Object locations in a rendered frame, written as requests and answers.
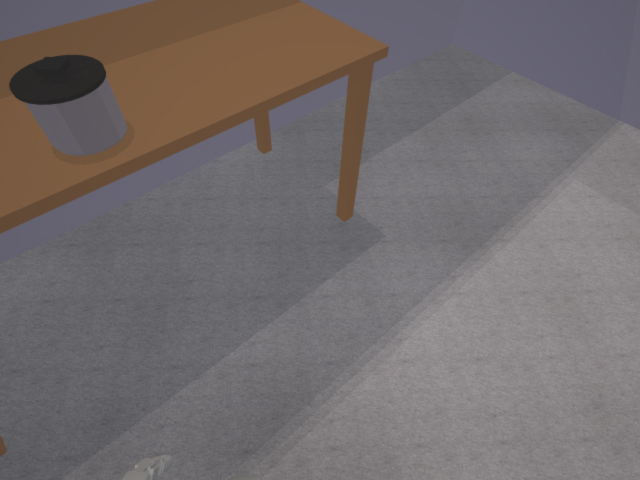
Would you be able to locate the table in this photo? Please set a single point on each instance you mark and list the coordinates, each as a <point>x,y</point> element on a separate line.
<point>182,71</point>

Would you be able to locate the knob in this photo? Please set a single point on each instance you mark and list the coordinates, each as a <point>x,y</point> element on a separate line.
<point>52,66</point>

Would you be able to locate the lid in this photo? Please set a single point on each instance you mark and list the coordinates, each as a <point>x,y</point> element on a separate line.
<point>84,76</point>

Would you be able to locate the pot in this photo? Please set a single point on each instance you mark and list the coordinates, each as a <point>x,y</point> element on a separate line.
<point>84,126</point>

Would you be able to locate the robot left hand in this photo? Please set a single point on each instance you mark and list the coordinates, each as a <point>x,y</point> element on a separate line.
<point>149,469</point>

